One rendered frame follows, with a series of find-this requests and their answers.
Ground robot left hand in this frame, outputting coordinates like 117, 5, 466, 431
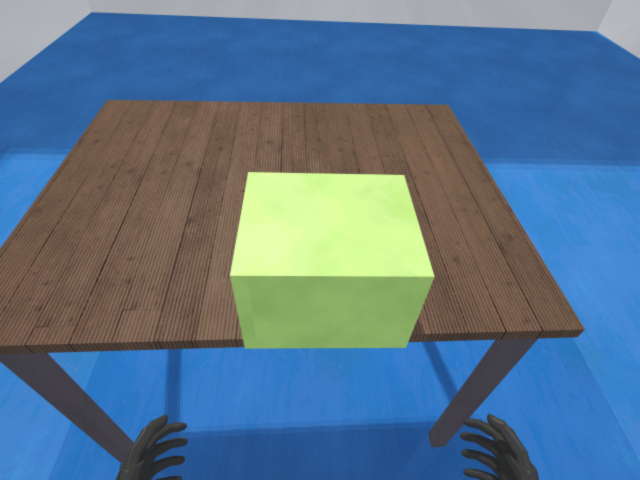
116, 415, 188, 480

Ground carton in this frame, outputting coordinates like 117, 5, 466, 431
230, 172, 435, 349

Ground table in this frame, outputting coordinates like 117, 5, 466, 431
0, 100, 585, 463

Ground robot right hand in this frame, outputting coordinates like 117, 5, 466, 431
460, 414, 539, 480

